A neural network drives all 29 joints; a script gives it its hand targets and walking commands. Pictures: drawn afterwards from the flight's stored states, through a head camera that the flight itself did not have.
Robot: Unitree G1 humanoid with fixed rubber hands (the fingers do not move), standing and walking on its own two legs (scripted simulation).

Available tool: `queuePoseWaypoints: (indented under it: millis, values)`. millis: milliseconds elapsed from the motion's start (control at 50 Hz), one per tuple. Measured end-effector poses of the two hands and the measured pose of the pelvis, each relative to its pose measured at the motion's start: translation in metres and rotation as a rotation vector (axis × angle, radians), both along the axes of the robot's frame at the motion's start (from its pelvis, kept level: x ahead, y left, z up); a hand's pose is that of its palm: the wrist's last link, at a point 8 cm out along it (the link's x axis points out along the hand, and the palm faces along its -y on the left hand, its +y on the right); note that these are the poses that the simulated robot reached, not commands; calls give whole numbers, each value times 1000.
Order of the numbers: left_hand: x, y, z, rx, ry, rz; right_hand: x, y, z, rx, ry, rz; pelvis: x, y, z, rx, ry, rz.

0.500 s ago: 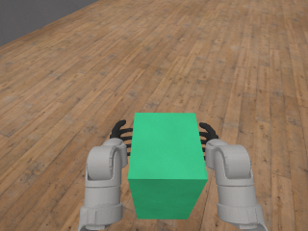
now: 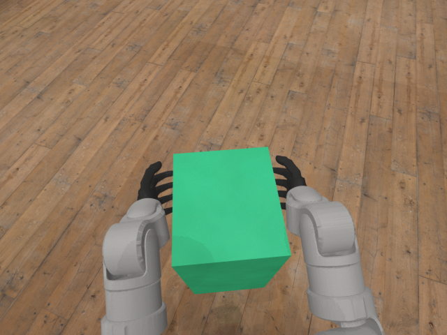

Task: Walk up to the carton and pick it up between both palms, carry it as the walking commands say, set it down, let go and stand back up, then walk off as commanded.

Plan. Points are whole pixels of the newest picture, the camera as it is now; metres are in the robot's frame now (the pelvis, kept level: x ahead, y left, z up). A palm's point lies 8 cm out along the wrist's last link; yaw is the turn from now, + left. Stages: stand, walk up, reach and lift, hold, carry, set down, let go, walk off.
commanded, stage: carry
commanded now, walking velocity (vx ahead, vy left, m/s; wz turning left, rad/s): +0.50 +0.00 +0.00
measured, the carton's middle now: (225, 231) +0.28 +0.02 -0.01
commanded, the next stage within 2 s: none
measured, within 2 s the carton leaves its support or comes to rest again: neither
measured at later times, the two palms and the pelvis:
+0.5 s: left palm (178, 21) +0.84 +0.13 +0.07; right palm (262, 10) +0.88 -0.10 +0.06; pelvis +0.55 -0.06 -0.01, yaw +5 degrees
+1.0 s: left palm out of the picture +1.39 +0.06 +0.07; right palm out of the picture +1.43 -0.17 +0.08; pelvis +1.10 -0.12 +0.02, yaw +7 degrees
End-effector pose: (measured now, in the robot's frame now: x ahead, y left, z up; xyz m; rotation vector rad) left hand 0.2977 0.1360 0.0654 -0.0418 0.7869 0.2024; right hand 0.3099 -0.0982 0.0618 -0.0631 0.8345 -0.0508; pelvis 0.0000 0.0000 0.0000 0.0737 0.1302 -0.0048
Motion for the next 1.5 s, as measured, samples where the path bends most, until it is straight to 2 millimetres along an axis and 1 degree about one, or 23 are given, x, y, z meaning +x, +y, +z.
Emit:
queuePoseWaypoints:
  millis: [60,120,220,280,360,420,500,560,660,700,740,800,860,960,1020,1080,1120,1160,1240,1300,1360,1420,1500]
  values:
    - [64,-17,-3,13,39,-63,47,-17,-10,20,36,-62,55,0,6,-39,17,10]
    - [135,-35,-7,2,42,-105,102,-34,-16,14,42,-107,116,-8,7,-74,14,33]
    - [250,-52,-10,-22,-2,-81,220,-52,-16,10,6,-106,224,-32,2,-101,-5,83]
    - [310,-48,-7,-44,-12,-29,294,-49,-5,-1,0,-66,285,-44,11,-90,22,119]
    - [384,-32,-4,-73,-27,77,395,-31,6,-38,-15,44,373,-58,18,-52,51,149]
    - [443,-18,-3,-62,-59,145,471,-14,7,-33,-50,118,447,-61,12,-29,37,143]
    - [538,-9,0,-46,-115,181,570,-5,2,-10,-98,154,548,-55,-5,25,13,82]
    - [617,-25,2,5,-68,105,631,-23,-11,47,-46,65,608,-47,-1,8,29,10]
    - [757,-83,-2,27,19,-125,711,-79,-25,78,29,-161,718,-42,15,-59,35,10]
    - [809,-106,-5,3,18,-183,748,-101,-24,50,31,-210,768,-50,16,-66,21,8]
    - [860,-124,-5,-24,-13,-204,795,-118,-19,16,1,-220,821,-64,8,-49,-5,25]
    - [930,-135,-3,-33,-54,-184,875,-131,-8,31,-38,-237,885,-79,7,-68,-14,68]
    - [986,-126,0,-49,-49,-103,953,-126,4,16,-33,-164,946,-96,16,-63,7,102]
    - [1065,-93,0,-90,-53,91,1078,-92,15,-37,-36,38,1051,-120,21,-25,34,132]
    - [1114,-75,7,-75,-92,175,1147,-71,18,-23,-77,130,1122,-123,13,-22,12,129]
    - [1177,-67,12,-47,-141,195,1212,-62,14,0,-122,161,1194,-118,-5,-25,-19,88]
    - [1222,-73,12,-29,-127,169,1250,-69,6,13,-105,136,1233,-114,-9,-14,-22,40]
    - [1273,-87,5,-5,-66,86,1283,-85,-8,29,-49,71,1271,-108,-7,-24,-19,15]
    - [1365,-130,1,19,5,-75,1334,-128,-18,54,-4,-103,1343,-104,1,-52,-17,22]
    - [1431,-160,-4,15,19,-170,1379,-156,-20,34,12,-178,1402,-111,5,-65,-26,17]
    - [1492,-180,-8,10,-3,-199,1437,-176,-19,12,-4,-199,1466,-126,-2,-66,-49,23]
    - [1544,-183,-3,-1,-41,-170,1499,-181,-9,36,-41,-199,1514,-137,-1,-95,-54,55]
    - [1596,-169,1,-45,-54,-62,1577,-169,7,-6,-47,-103,1572,-155,8,-93,-15,81]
